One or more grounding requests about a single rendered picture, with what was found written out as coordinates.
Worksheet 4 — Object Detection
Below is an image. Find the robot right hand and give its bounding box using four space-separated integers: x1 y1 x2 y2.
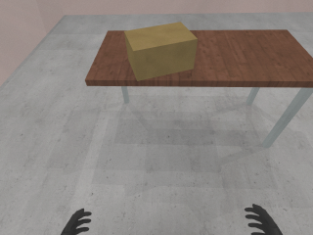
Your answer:
245 204 283 235

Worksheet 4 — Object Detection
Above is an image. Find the carton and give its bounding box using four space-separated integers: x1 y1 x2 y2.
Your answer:
124 22 198 81

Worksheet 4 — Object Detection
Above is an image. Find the table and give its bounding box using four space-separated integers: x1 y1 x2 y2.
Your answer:
85 29 313 148

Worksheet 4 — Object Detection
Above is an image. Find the robot left hand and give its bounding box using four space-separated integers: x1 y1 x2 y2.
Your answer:
61 209 92 235

